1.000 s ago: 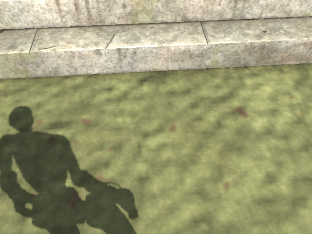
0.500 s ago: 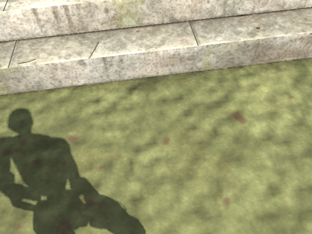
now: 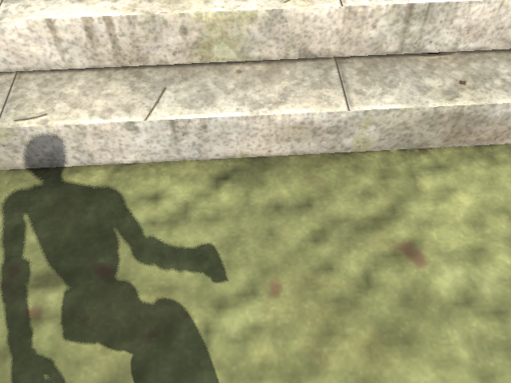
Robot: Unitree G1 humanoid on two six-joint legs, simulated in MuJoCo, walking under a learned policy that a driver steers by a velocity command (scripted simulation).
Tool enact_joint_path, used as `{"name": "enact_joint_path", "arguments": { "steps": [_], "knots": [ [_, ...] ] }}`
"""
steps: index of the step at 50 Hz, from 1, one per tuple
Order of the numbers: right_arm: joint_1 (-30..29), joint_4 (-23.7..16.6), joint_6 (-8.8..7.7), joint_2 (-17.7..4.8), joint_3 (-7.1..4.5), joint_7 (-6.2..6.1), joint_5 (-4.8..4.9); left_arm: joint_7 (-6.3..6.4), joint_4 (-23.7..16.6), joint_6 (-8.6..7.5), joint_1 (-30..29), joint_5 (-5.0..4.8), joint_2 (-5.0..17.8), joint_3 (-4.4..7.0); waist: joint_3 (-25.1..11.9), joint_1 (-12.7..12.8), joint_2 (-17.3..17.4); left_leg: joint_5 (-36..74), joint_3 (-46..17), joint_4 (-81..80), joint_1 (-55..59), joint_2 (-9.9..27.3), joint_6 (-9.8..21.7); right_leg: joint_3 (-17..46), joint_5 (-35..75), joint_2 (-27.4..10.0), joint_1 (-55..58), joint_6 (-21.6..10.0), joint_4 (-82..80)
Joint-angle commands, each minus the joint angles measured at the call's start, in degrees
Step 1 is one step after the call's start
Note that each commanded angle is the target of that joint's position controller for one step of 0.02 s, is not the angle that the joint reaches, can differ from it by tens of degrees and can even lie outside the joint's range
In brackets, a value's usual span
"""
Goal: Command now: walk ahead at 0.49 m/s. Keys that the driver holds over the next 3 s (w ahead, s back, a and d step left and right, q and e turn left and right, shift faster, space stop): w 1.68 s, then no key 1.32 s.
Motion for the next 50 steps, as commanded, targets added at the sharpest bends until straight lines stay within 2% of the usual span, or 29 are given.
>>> {"name": "enact_joint_path", "arguments": {
  "steps": [1, 2, 3, 4, 5, 6, 7, 9, 12, 16, 20, 22, 24, 25, 26, 27, 28, 29, 30, 31, 32, 33, 34, 37, 39, 41, 44, 47, 50],
  "knots": [
    [26.04, 5.62, 0.50, -14.22, -4.56, -0.64, -0.23, -0.70, -4.40, -0.43, 5.05, -0.98, 4.32, 1.40, -19.02, -7.07, 12.51, -12.97, -50.48, -12.77, 43.37, 26.96, 14.75, 3.42, -3.69, 1.25, -38.27, -0.16, 50.83],
    [18.41, 4.12, 0.44, -10.61, -4.02, -0.16, 1.35, -0.58, -5.41, -0.28, -1.06, 0.24, 8.28, 1.93, -8.94, -5.68, 2.96, -22.23, -43.42, -17.79, 33.83, 24.55, 12.41, 5.27, 3.47, -4.11, -42.76, -1.31, 48.48],
    [14.21, 3.38, 0.04, -7.41, -3.21, 0.16, 1.52, -1.09, -6.62, -0.46, -6.01, 0.46, 8.72, 2.27, -3.22, -4.77, 0.69, -20.56, -36.91, -20.53, 25.26, 22.52, 11.00, 4.30, 7.62, -5.69, -41.72, -1.35, 45.59],
    [13.50, 4.17, -0.56, -5.30, -2.63, 0.33, 0.98, -1.25, -6.74, -0.31, -7.17, 0.57, 7.69, 2.28, -0.08, -2.62, -2.50, -13.54, -31.98, -22.13, 19.24, 20.46, 9.29, 4.37, 9.06, -7.44, -39.23, -1.03, 42.36],
    [14.35, 5.05, -1.24, -4.43, -2.19, 0.10, 0.87, -1.48, -6.59, 0.38, -6.88, 1.08, 6.55, 2.16, 0.19, -1.10, -2.75, -7.94, -27.43, -22.67, 15.32, 18.44, 7.82, 4.60, 9.51, -8.83, -36.02, -0.37, 39.53],
    [15.22, 6.14, -1.80, -3.92, -1.88, -0.07, 0.88, -1.86, -6.22, 1.11, -5.80, 1.34, 4.76, 1.77, -0.08, 0.03, -1.46, -4.42, -23.93, -23.52, 12.98, 16.98, 6.73, 4.13, 9.88, -9.53, -33.53, 0.43, 37.26],
    [16.93, 7.16, -2.40, -4.20, -1.86, -0.13, 0.99, -2.11, -6.26, 1.54, -6.00, 1.34, 4.00, 1.69, 0.00, 0.31, -0.70, -0.56, -21.60, -23.93, 12.21, 16.12, 6.47, 3.33, 10.35, -9.76, -33.19, 1.01, 35.79],
    [19.38, 8.60, -3.00, -5.84, -2.07, -0.11, 1.18, -2.43, -7.57, 2.12, -9.56, 1.29, 4.18, 1.80, 0.83, 0.30, 0.52, 2.70, -17.65, -25.26, 12.22, 14.83, 5.93, 1.85, 13.57, -10.97, -36.33, 2.01, 32.08],
    [22.94, 9.78, -2.85, -6.44, -1.90, -0.03, 1.34, -2.60, -10.44, 2.44, -18.47, 1.02, 5.00, 1.88, 2.28, -1.67, 1.03, 8.37, -14.14, -26.09, 15.37, 13.05, 4.11, -0.37, 20.84, -12.13, -42.58, 3.31, 24.07],
    [27.71, 11.19, -2.67, -6.11, -1.39, -0.30, 1.37, -2.80, -12.84, 2.33, -27.12, 0.36, 4.09, 1.34, 1.79, -4.54, 2.59, 15.95, -11.13, -24.58, 20.32, 11.75, 1.25, -2.78, 27.74, -10.61, -42.75, 4.05, 12.35],
    [31.53, 12.63, -2.35, -6.35, -1.11, -0.97, 0.67, -2.71, -14.68, 2.13, -33.62, 0.29, 4.24, 1.11, 2.05, -6.66, 3.47, 21.33, -11.12, -21.97, 28.69, 13.56, 1.80, -3.86, 26.82, -8.65, -43.72, 3.31, 5.16],
    [32.00, 13.22, -2.16, -6.99, -1.23, -1.37, 0.20, -2.67, -15.62, 1.76, -35.37, 0.29, 4.71, 1.23, 2.33, -6.54, 3.78, 24.95, -11.47, -19.92, 32.68, 15.42, 2.65, -3.76, 23.42, -7.97, -43.74, 2.22, 2.79],
    [30.15, 13.33, -2.08, -7.72, -1.40, -1.73, 0.04, -2.43, -15.33, 1.22, -33.02, 0.30, 5.38, 1.60, 1.46, -4.27, 4.14, 34.50, -10.53, -15.75, 33.84, 16.31, 2.14, -4.27, 18.64, -6.23, -38.44, 0.34, -0.22],
    [29.09, 13.30, -2.05, -8.27, -1.54, -1.84, 0.06, -2.06, -13.97, 0.92, -28.70, 0.37, 6.09, 2.05, -0.67, -2.24, 4.65, 42.19, -9.87, -11.10, 33.35, 16.15, 1.39, -4.89, 16.38, -4.38, -32.18, -0.74, -1.59],
    [28.12, 13.34, -1.89, -8.68, -1.62, -1.74, 0.25, -1.58, -11.21, 0.46, -20.55, 0.49, 7.09, 2.75, -4.64, 1.22, 4.07, 45.80, -8.72, -2.45, 32.07, 14.99, 0.54, -5.55, 17.17, -2.57, -22.82, -2.15, -4.85],
    [27.16, 12.74, -1.97, -8.32, -1.41, -1.61, 0.69, -0.93, -7.93, -0.15, -10.31, 1.40, 9.46, 3.83, -10.16, 5.30, 2.82, 37.57, -7.22, 9.35, 23.87, 13.01, -0.50, -2.33, 18.66, -5.58, -8.09, -4.22, -6.03],
    [28.69, 10.27, -2.18, -4.41, -0.37, -1.23, 2.08, -0.26, -6.69, -0.45, -1.26, 2.99, 15.36, 5.37, -18.70, 6.69, -5.51, 12.84, -3.97, 29.15, 7.55, 7.98, -2.39, 17.31, 13.12, -21.77, 8.97, -8.80, -6.74],
    [33.30, 11.19, -2.13, -4.24, -0.97, -0.94, 2.89, -1.02, -6.16, 0.48, -1.55, 1.55, 15.98, 5.89, -24.08, 4.39, -13.04, -23.14, -6.14, 44.88, -6.08, -0.94, -3.41, 40.26, 13.02, -30.59, 15.23, -15.47, -14.52],
    [28.37, 10.49, -1.86, -8.04, -2.01, -1.14, 1.38, -1.49, -6.73, 0.85, -7.67, -0.06, 12.88, 5.30, -14.75, 2.24, -4.89, -18.65, -10.45, 46.65, -11.11, 3.48, -2.67, 33.44, 10.11, -27.35, 7.64, -13.42, -16.23],
    [23.50, 8.96, -2.15, -6.97, -1.92, -0.80, 1.05, -1.74, -7.46, 0.51, -12.75, -0.39, 9.50, 4.42, -7.80, 0.93, -2.70, -13.78, -10.32, 44.10, -11.25, 5.50, -2.71, 25.74, 12.38, -25.16, -1.04, -11.88, -18.43],
    [21.80, 8.67, -2.03, -5.55, -1.85, -0.61, 1.00, -1.83, -7.28, 0.08, -15.11, -0.09, 6.96, 3.75, -3.80, -1.06, -1.18, -11.06, -9.97, 40.30, -8.97, 7.48, -2.91, 20.13, 16.92, -22.32, -7.77, -9.57, -20.68],
    [21.33, 8.37, -1.30, -5.00, -1.95, -0.34, 0.09, -1.61, -6.31, -0.37, -14.98, -0.10, 5.20, 3.16, -2.17, -2.68, -1.98, -9.99, -10.02, 37.28, -6.42, 8.67, -3.41, 16.01, 20.68, -19.89, -12.07, -7.72, -21.73],
    [22.59, 8.91, -0.48, -3.54, -1.68, 0.08, -0.41, -1.43, -5.51, -0.75, -14.47, 0.03, 4.27, 2.78, -2.20, -3.80, -2.60, -9.19, -9.52, 35.69, -3.97, 8.96, -4.04, 13.04, 22.87, -18.37, -14.31, -6.72, -22.60],
    [20.32, 7.91, 0.66, -2.90, -1.87, 0.90, -0.56, -1.35, -2.99, -1.89, -10.00, -0.43, 5.94, 2.91, -1.75, -4.77, -3.27, -6.08, -7.66, 32.61, -5.75, 9.22, -5.21, 8.69, 30.19, -16.78, -14.77, -6.56, -24.07],
    [14.81, 6.03, 0.99, -3.48, -1.92, 1.10, -0.50, -1.37, -2.19, -1.93, -8.01, -0.43, 6.87, 2.96, -0.16, -4.02, -3.38, -1.81, -6.44, 28.87, -9.56, 10.05, -6.03, 6.83, 31.17, -15.91, -14.35, -6.13, -25.45],
    [9.04, 4.09, 1.02, -3.85, -1.80, 1.16, -0.12, -1.38, -1.54, -1.91, -5.98, -0.40, 6.75, 2.75, 0.85, -2.76, -3.30, 2.16, -5.44, 23.22, -11.83, 10.24, -6.68, 5.59, 33.01, -15.11, -13.15, -5.66, -26.18],
    [2.41, 2.04, 0.82, -3.11, -1.21, 1.21, 0.39, -1.16, -0.56, -1.97, -3.09, -0.35, 6.78, 2.47, 1.36, -1.07, -3.53, 6.56, -4.03, 13.32, -11.07, 9.20, -7.08, 3.95, 35.76, -14.50, -10.77, -4.83, -26.15],
    [-2.71, 0.53, 0.60, -3.13, -0.85, 1.11, 0.66, -0.76, 0.83, -1.85, 0.13, -0.07, 7.09, 2.45, 1.75, 0.62, -4.11, 7.69, -2.92, 6.71, -10.33, 7.83, -6.38, 3.39, 37.10, -15.32, -6.06, -5.00, -25.60],
    [-5.29, -0.74, 0.04, -4.21, -1.12, 1.12, 0.56, -0.31, 2.03, -1.64, 1.59, 0.39, 7.46, 2.61, 2.52, 0.84, -4.05, 4.01, -3.26, 2.92, -11.17, 7.34, -4.81, 3.86, 41.51, -17.83, 0.10, -5.64, -22.96]
  ]
}}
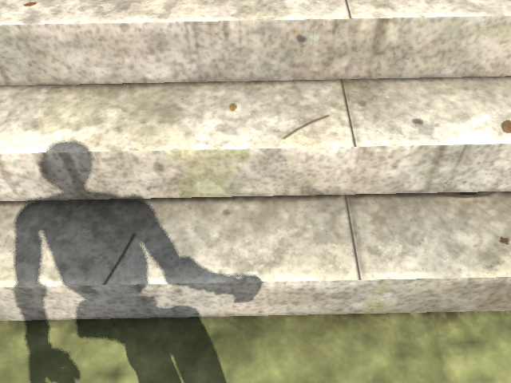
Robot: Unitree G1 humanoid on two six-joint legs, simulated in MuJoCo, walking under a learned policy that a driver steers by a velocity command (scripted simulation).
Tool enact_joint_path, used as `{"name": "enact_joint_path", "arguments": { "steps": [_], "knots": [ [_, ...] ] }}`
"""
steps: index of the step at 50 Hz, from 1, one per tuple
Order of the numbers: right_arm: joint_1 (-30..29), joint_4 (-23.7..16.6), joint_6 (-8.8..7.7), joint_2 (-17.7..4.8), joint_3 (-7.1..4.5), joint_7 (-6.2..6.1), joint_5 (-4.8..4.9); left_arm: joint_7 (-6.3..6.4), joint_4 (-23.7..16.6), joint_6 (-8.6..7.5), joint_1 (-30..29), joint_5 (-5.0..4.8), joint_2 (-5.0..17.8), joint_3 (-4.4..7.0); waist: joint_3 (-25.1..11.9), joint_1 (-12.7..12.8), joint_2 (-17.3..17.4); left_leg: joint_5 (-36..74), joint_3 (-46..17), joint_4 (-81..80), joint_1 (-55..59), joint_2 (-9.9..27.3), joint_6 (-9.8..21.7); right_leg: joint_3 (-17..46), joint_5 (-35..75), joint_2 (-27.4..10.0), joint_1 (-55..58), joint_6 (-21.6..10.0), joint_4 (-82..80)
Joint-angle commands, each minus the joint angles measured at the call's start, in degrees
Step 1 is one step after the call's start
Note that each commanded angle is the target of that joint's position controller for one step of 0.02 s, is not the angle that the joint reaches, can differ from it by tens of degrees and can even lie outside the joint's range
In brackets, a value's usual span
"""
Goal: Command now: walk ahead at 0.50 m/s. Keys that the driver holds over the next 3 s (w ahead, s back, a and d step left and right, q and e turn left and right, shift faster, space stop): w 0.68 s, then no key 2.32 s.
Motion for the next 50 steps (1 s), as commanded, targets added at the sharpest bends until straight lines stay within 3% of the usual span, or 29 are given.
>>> {"name": "enact_joint_path", "arguments": {
  "steps": [1, 3, 4, 5, 6, 7, 8, 9, 11, 13, 15, 20, 25, 27, 29, 30, 31, 32, 33, 34, 35, 36, 38, 40, 44, 45, 47, 49, 50],
  "knots": [
    [-5.53, -4.71, -1.36, -4.33, -0.87, -0.05, -0.02, 0.72, -0.12, -0.17, 3.71, 0.42, 8.21, 1.48, 4.18, -1.23, -5.44, -3.66, 0.66, -3.91, -1.92, -1.27, 1.83, 7.28, 33.62, -18.41, 2.04, -6.17, 1.83],
    [-0.46, -3.35, -1.97, -4.98, -1.42, -0.52, -0.05, 0.93, -0.08, 0.01, 1.79, 0.63, 9.12, 1.70, 1.38, -3.92, -6.05, -8.47, 2.18, -6.50, 6.72, -4.26, 3.82, 5.87, 47.90, -18.27, 2.28, -5.08, 8.99],
    [6.67, -1.01, -2.43, -5.93, -2.04, -1.01, -0.23, 0.87, -0.08, 0.28, 0.82, 0.57, 9.55, 1.75, -2.36, -6.86, -5.75, -8.53, 3.00, -9.19, 15.09, -6.16, 5.10, 4.88, 52.65, -17.10, 1.36, -4.30, 17.25],
    [16.70, 2.35, -3.14, -7.69, -2.92, -1.70, -0.95, 0.79, -0.63, 0.30, -0.21, 0.19, 9.20, 1.49, -7.71, -10.67, -4.07, -6.12, 0.99, -10.65, 28.87, -4.47, 6.93, 3.23, 47.73, -14.85, -5.43, -3.18, 28.49],
    [25.96, 3.74, -3.50, -12.91, -4.30, -2.49, -2.57, 0.41, -2.90, 0.05, 0.50, -1.38, 6.04, 0.43, -15.36, -12.65, 2.86, -10.01, -16.14, -11.55, 46.01, 9.98, 11.37, 0.43, 26.58, -10.58, -21.35, -1.46, 46.76],
    [26.95, 4.39, -2.87, -15.38, -5.18, -1.93, -2.07, 0.11, -2.19, 0.19, 5.84, -2.35, 3.94, 0.44, -20.02, -10.08, 11.66, -8.63, -40.09, -18.10, 54.20, 21.63, 18.74, 0.98, -16.22, -0.57, -37.22, -0.35, 63.99],
    [21.13, 3.74, -2.39, -12.17, -4.53, -1.61, 0.11, 0.24, -2.64, 0.51, -0.54, -0.53, 8.56, 1.75, -12.83, -8.18, 1.96, -14.78, -35.62, -20.62, 47.05, 17.52, 15.67, 7.24, -11.11, -5.12, -41.40, -1.43, 65.23],
    [15.12, 2.73, -2.57, -9.14, -3.65, -1.38, 0.76, -0.20, -4.19, 0.21, -4.92, -0.13, 7.77, 1.72, -6.00, -6.17, 0.94, -13.86, -28.00, -23.14, 37.95, 15.59, 13.75, 6.78, -5.02, -7.30, -41.28, -1.38, 62.49],
    [12.67, 3.47, -3.32, -4.89, -2.41, -1.34, 0.75, -0.57, -4.10, 0.85, -6.79, 0.69, 5.68, 1.53, -0.93, -3.40, -0.19, -5.05, -18.73, -26.66, 27.87, 10.89, 10.28, 6.37, -0.70, -10.05, -36.51, -0.47, 57.27],
    [15.19, 5.47, -4.07, -3.74, -1.82, -1.60, 0.90, -1.23, -3.84, 2.00, -5.64, 1.40, 3.91, 1.25, -1.22, -1.86, 1.05, 2.38, -13.72, -27.78, 25.17, 8.76, 9.23, 5.33, 0.56, -10.35, -33.29, 0.74, 54.77],
    [17.48, 6.73, -4.72, -5.59, -1.98, -1.73, 1.09, -1.51, -4.81, 2.44, -7.91, 1.60, 3.72, 1.31, -1.03, -1.25, 0.93, 8.55, -10.76, -28.23, 25.52, 8.03, 9.25, 4.13, 2.58, -10.70, -35.24, 1.63, 53.25],
    [21.45, 7.94, -4.63, -5.82, -1.49, -1.81, 0.59, -1.53, -8.69, 2.70, -20.54, 0.87, 4.47, 1.10, 1.57, -3.67, 1.70, 10.91, -6.53, -29.59, 26.83, 5.62, 8.18, 1.67, 10.46, -11.06, -39.64, 3.66, 40.21],
    [25.21, 9.20, -4.60, -6.30, -1.27, -2.33, 0.25, -1.21, -11.15, 2.08, -28.96, 0.22, 3.68, 0.35, 1.72, -5.87, 2.38, 18.56, -4.44, -26.67, 31.38, 5.56, 7.04, -0.41, 13.15, -8.21, -35.64, 3.06, 26.25],
    [25.65, 9.35, -4.36, -5.46, -1.20, -2.61, -0.55, -0.34, -9.79, 2.04, -24.50, 0.02, 3.45, 0.18, -1.39, -4.64, 4.52, 24.48, -4.08, -21.73, 32.42, 7.10, 7.63, -0.68, 9.22, -7.02, -30.18, 1.48, 27.45],
    [23.43, 8.94, -4.50, -6.30, -1.44, -2.72, -0.02, 0.50, -7.71, 1.28, -18.30, 0.52, 4.88, 0.92, -3.18, -1.73, 3.29, 36.33, -4.05, -12.84, 32.65, 6.75, 7.06, -1.06, 6.22, -4.29, -23.46, -0.47, 23.82],
    [21.80, 8.70, -4.33, -6.94, -1.63, -2.64, 0.57, 0.90, -5.20, 0.53, -11.33, 0.94, 5.11, 1.37, -5.14, 1.63, 0.91, 36.09, -3.01, -3.99, 31.72, 4.86, 6.23, -1.88, 8.67, -2.96, -16.66, -1.34, 17.42],
    [21.17, 7.95, -4.49, -6.60, -1.42, -2.68, 1.04, 1.42, -2.83, -0.09, -3.26, 1.86, 7.81, 2.39, -8.42, 4.54, -1.07, 24.36, -2.36, 7.11, 24.10, 2.69, 5.00, 2.24, 10.95, -7.07, -5.45, -2.58, 14.72],
    [24.23, 6.24, -4.59, -1.22, -0.24, -2.82, 1.02, 1.57, -1.99, -0.48, 2.32, 3.02, 14.46, 3.78, -11.47, 2.63, -12.57, -11.38, 1.67, 26.72, 11.01, -3.71, 3.00, 21.37, 27.43, -24.38, 4.43, -6.74, 14.13],
    [29.53, 7.71, -3.73, -1.09, -0.68, -2.81, 1.31, 1.17, -1.59, 0.83, 1.15, 0.74, 16.15, 4.75, -14.83, 0.25, -16.81, -29.59, -1.69, 37.72, -0.03, -7.86, 2.72, 35.14, 20.91, -29.26, 6.31, -14.19, 8.33],
    [25.19, 7.91, -3.05, -3.92, -1.31, -2.59, -0.68, 0.62, -3.60, 1.36, -5.71, -0.40, 11.03, 3.71, -7.93, -1.55, -7.04, -25.35, -5.09, 40.56, -2.37, -3.16, 2.73, 30.22, 4.02, -26.47, -2.37, -13.36, 5.82],
    [21.39, 7.04, -3.01, -3.71, -1.63, -2.06, -1.06, 0.33, -5.03, 1.47, -11.38, -0.81, 6.98, 2.52, -2.62, -2.73, -6.00, -20.63, -4.44, 40.77, -2.09, -1.99, 2.14, 25.40, 2.36, -23.78, -10.80, -12.03, 2.63],
    [20.19, 6.74, -2.74, -3.11, -1.77, -2.00, -0.93, 0.42, -4.34, 1.50, -11.84, -0.48, 4.61, 1.72, -0.71, -3.87, -4.81, -18.59, -3.84, 43.11, -1.34, -1.49, 1.38, 21.55, 10.16, -21.95, -14.57, -10.82, 1.87],
    [23.26, 8.33, -1.03, -0.36, -1.60, -1.86, -1.14, 0.77, -2.89, 0.57, -10.23, -0.08, 1.90, 0.26, -2.64, -6.45, -2.56, -17.09, -2.89, 47.66, 3.60, -1.66, -0.59, 12.21, 34.49, -19.32, -19.89, -9.58, 5.94],
    [23.66, 8.62, 0.04, 0.32, -1.63, -2.03, -1.09, 0.73, -1.42, -0.48, -7.62, 0.34, 2.91, -0.18, -3.83, -6.88, -2.54, -16.79, -2.31, 46.30, 4.59, -2.54, -1.52, 7.35, 45.54, -17.96, -21.23, -9.11, 7.87],
    [18.82, 7.92, 1.89, 0.35, -1.19, -2.56, -1.18, 1.92, -0.77, -0.53, -6.32, 0.85, 3.02, -1.50, -3.45, -6.59, -6.04, -14.26, -1.55, 31.15, 5.74, -1.95, -3.11, 4.72, 47.36, -16.36, -19.98, -7.74, 8.45],
    [20.87, 9.26, 2.25, 2.43, -0.31, -2.95, -0.48, 1.98, -0.87, -0.18, -7.26, 1.10, 2.10, -1.85, -5.14, -7.28, -8.89, -13.86, 0.10, 26.95, 12.11, -2.58, -2.96, 1.91, 48.25, -14.75, -21.52, -7.01, 9.04],
    [17.44, 8.71, 2.43, 1.91, 0.39, -4.28, 0.60, 2.24, -1.42, 0.11, -6.49, 1.00, 2.46, -2.08, -3.49, -5.48, -9.64, -15.19, 1.26, 10.41, 18.12, -4.25, -3.15, 1.86, 51.83, -14.74, -21.39, -6.18, 10.17],
    [18.21, 9.30, 2.15, 1.95, 0.87, -5.41, 1.34, 2.60, -1.11, 0.75, -4.43, 0.34, 4.15, -1.59, -4.15, -4.39, -10.49, -12.50, 1.31, -0.44, 20.51, -5.28, -2.71, 4.91, 52.98, -16.43, -15.89, -6.42, 13.02],
    [23.97, 11.48, 1.46, 4.28, 1.27, -5.64, 1.21, 2.59, -1.39, 1.20, -6.18, -0.76, 3.67, -1.63, -5.33, -7.36, -10.27, -5.73, 0.38, -7.97, 25.49, -3.83, -1.26, 6.38, 50.81, -17.09, -16.03, -6.13, 15.81]
  ]
}}
Over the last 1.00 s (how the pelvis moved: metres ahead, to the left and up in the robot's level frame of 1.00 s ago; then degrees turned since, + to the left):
0.53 -0.05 0.03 1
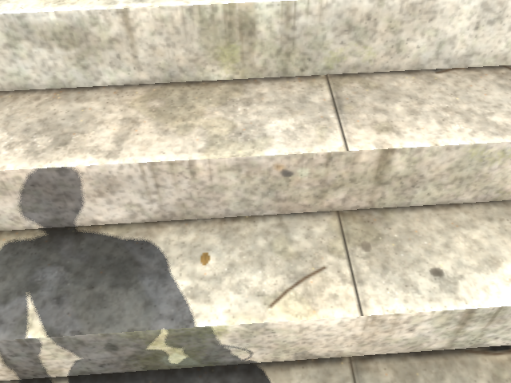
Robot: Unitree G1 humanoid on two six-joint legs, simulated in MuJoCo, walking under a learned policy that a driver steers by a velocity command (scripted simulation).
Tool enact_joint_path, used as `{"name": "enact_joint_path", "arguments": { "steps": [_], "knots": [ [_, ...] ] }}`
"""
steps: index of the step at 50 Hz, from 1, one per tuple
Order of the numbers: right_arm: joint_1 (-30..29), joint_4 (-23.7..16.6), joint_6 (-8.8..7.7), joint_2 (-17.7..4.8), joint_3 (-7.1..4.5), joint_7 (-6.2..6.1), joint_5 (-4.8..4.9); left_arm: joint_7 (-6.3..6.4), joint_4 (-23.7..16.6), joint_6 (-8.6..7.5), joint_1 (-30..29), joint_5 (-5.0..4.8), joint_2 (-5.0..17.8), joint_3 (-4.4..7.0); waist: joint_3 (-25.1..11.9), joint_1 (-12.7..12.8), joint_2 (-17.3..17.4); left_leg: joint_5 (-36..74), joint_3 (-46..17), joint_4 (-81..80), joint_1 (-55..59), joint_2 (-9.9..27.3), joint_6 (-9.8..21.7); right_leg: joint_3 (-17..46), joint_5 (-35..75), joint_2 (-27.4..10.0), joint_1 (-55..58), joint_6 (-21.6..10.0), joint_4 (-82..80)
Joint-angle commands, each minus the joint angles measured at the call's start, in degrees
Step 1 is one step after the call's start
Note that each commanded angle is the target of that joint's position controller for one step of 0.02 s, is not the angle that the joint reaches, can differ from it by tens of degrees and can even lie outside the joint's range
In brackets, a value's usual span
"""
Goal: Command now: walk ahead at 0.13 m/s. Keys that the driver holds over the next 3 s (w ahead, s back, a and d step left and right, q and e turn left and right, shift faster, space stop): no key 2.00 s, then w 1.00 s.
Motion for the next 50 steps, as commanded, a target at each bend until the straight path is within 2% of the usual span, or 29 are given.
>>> {"name": "enact_joint_path", "arguments": {
  "steps": [1, 2, 3, 4, 5, 6, 7, 8, 12, 19, 50],
  "knots": [
    [13.31, 3.27, -1.42, 0.58, 1.11, -0.91, 0.19, 0.27, -3.11, 0.48, -1.19, -2.15, 7.36, 1.58, -1.32, -4.71, -6.09, 13.82, 0.08, -24.12, 14.79, -0.01, 1.67, 6.99, 41.20, -12.27, -0.44, -4.84, 5.00],
    [12.55, 2.89, -2.52, -2.00, 0.97, -0.89, -0.57, -0.03, -3.49, 0.64, 2.09, -2.48, 6.53, 1.82, -1.83, -1.62, -1.66, 31.08, -5.47, -24.28, 19.06, 5.53, 2.37, 7.66, 20.67, -10.06, -3.30, -2.24, 7.49],
    [10.37, 2.18, -2.73, -1.98, 1.75, -0.56, -0.60, -0.18, -1.75, 1.65, 10.84, -2.42, 1.49, 0.99, -4.51, 3.42, 6.02, 53.56, -10.71, -19.23, 22.32, 14.29, 6.49, 7.23, -5.93, -8.18, -4.70, -0.41, 4.83],
    [4.09, 0.14, -2.16, -1.16, 2.13, -0.29, -0.21, 0.37, 0.25, 2.98, 13.19, -1.74, -0.97, 0.02, -1.98, 4.15, 5.95, 42.26, -10.46, -19.91, 14.22, 14.45, 8.14, 6.74, -7.78, -8.66, 0.02, 0.78, -1.28],
    [2.00, -0.81, -1.62, -0.13, 2.14, -0.05, -0.09, 0.71, -0.07, 3.76, 9.04, -0.68, 1.66, 0.52, 3.77, 2.66, 2.71, 25.74, -9.24, -21.52, 10.18, 10.24, 5.64, 7.55, -4.66, -7.98, -0.80, 1.65, -4.16],
    [3.67, -0.62, -1.29, -0.55, 1.95, -0.18, -0.21, 0.81, -0.83, 4.23, 5.17, -0.22, 3.91, 1.20, 5.15, 0.88, 1.72, 15.45, -8.45, -22.88, 9.58, 7.72, 3.84, 7.80, -1.38, -7.79, -0.82, 1.69, -4.61],
    [5.73, 0.04, -1.15, -0.15, 2.15, -0.31, -0.27, 0.42, -1.45, 4.57, 3.24, -0.17, 4.51, 1.32, 5.70, 0.32, 1.94, 12.66, -8.27, -24.05, 9.66, 6.77, 3.18, 7.75, 0.71, -8.25, -0.57, 1.85, -4.72],
    [7.23, 0.56, -1.10, -0.64, 2.06, -0.53, 0.07, 0.17, -1.52, 4.74, 3.13, -0.24, 3.87, 1.13, 5.56, 0.32, 2.96, 10.06, -7.90, -24.71, 10.14, 6.27, 2.84, 7.87, 1.13, -8.73, -0.33, 2.09, -5.28],
    [8.77, 0.59, -1.23, -1.57, 1.68, -0.44, 0.16, 0.46, -1.00, 4.42, 3.23, -0.65, 3.71, 0.80, 4.75, -0.13, 0.11, 10.62, -8.48, -25.21, 12.85, 6.66, 2.82, 8.10, 1.24, -8.95, -0.18, 2.47, -6.40],
    [10.51, 0.81, -1.13, -1.73, 1.47, -0.40, 0.11, 0.68, -0.76, 4.60, 3.66, -0.75, 3.45, 0.59, 4.61, -0.46, -1.31, 10.42, -8.47, -25.88, 13.53, 6.66, 2.94, 8.05, 1.37, -9.18, -0.14, 2.71, -6.36],
    [13.18, 0.57, -0.62, -0.86, 0.82, -0.19, 0.19, 1.01, -1.00, 4.69, 6.63, -0.60, 2.91, 0.61, 5.62, -0.97, -1.42, 5.43, -9.02, -28.05, 12.79, 5.98, 2.92, 7.87, 0.69, -9.36, -2.08, 3.26, -5.47]
  ]
}}
Over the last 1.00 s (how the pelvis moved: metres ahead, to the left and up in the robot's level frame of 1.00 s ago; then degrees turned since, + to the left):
0.43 0.01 0.00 0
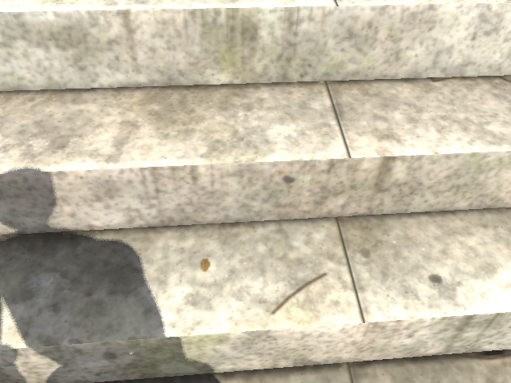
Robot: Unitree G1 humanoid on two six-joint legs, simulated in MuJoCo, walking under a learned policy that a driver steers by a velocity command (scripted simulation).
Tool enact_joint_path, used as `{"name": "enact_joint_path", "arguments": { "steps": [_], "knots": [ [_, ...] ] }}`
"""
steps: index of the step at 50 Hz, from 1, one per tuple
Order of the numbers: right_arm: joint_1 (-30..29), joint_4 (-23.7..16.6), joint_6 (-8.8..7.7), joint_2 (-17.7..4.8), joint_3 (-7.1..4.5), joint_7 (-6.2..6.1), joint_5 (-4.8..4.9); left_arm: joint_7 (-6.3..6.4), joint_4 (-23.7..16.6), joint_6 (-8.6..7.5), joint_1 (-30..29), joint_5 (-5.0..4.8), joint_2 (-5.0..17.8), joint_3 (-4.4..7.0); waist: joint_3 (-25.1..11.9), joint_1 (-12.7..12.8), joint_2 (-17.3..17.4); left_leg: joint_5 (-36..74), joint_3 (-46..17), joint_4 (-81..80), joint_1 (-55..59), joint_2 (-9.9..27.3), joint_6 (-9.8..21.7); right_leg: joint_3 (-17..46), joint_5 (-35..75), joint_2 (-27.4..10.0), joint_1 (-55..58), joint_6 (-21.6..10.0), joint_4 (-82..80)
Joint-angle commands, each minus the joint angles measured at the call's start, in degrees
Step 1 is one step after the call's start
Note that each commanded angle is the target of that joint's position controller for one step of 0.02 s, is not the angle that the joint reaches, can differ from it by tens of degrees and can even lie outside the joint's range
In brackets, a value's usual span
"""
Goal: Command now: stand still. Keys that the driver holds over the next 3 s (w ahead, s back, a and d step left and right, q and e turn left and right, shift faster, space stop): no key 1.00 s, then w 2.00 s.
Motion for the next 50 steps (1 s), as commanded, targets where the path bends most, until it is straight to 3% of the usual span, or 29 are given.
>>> {"name": "enact_joint_path", "arguments": {
  "steps": [1, 50],
  "knots": [
    [5.02, -0.54, -0.22, -3.87, -0.66, -0.09, 0.00, 0.09, -0.23, -0.18, 6.04, 0.01, 2.70, 0.42, 4.79, -0.04, 1.56, 1.70, -10.88, -5.25, -0.28, 10.48, -1.46, 5.61, 1.04, -5.65, -4.92, -1.03, -3.97],
    [5.67, -0.73, -0.45, -3.55, -0.66, -0.14, -0.07, 0.09, -2.22, -0.25, 4.19, 0.00, 3.25, 0.68, 4.37, -0.11, 1.41, 5.02, -10.41, -4.56, 1.23, 10.04, -0.93, 6.02, 2.62, -5.98, -4.55, -1.58, -4.57]
  ]
}}
Over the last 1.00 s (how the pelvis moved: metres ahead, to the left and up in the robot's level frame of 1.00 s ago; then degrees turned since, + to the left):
0.01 0.04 0.00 -1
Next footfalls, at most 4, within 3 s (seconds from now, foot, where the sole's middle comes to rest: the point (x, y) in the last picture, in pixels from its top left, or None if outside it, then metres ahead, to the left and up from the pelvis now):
1.96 right None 0.33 -0.12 -0.59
2.52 left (217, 282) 0.59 0.10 -0.40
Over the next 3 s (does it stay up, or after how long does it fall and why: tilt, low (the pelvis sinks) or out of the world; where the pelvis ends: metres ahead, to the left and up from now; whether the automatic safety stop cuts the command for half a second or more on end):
stays up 0.68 0.00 0.39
